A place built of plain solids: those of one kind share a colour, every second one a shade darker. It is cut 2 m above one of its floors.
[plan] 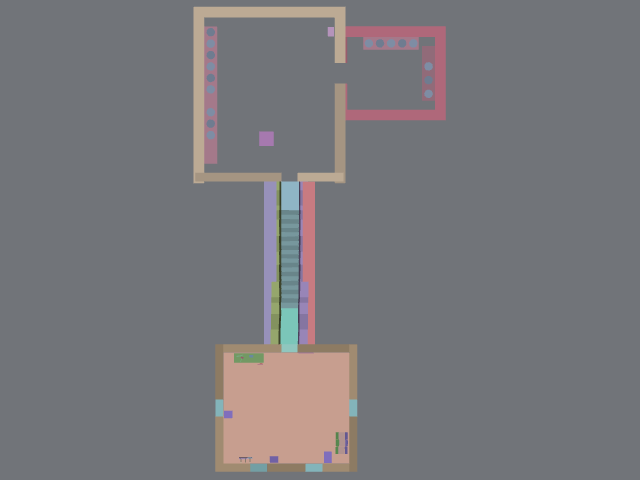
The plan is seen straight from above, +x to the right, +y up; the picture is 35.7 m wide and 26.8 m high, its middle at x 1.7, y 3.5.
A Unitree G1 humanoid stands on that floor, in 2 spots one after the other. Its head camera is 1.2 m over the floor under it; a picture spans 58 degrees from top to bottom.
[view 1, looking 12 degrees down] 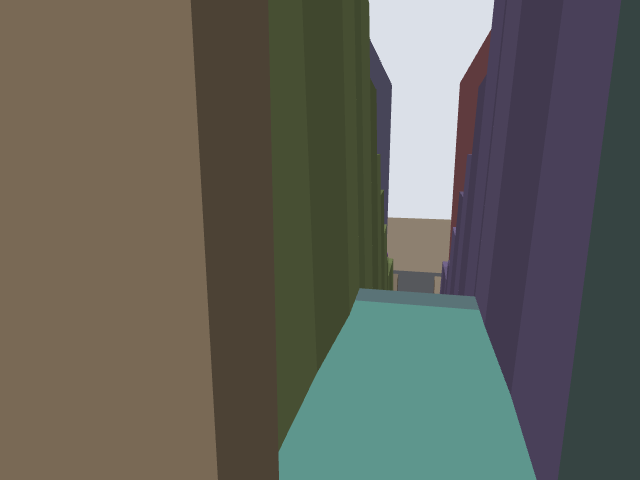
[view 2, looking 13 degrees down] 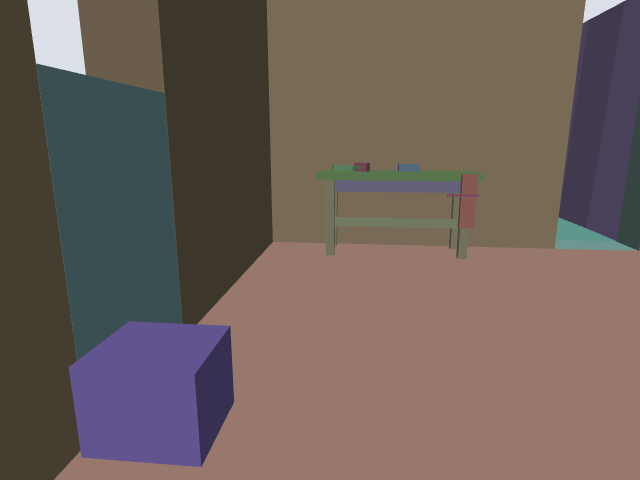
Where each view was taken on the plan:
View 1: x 0.00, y -3.60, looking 103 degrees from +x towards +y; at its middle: rock_left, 2.37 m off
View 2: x -2.59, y -7.79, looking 96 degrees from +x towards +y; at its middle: wall_yard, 5.17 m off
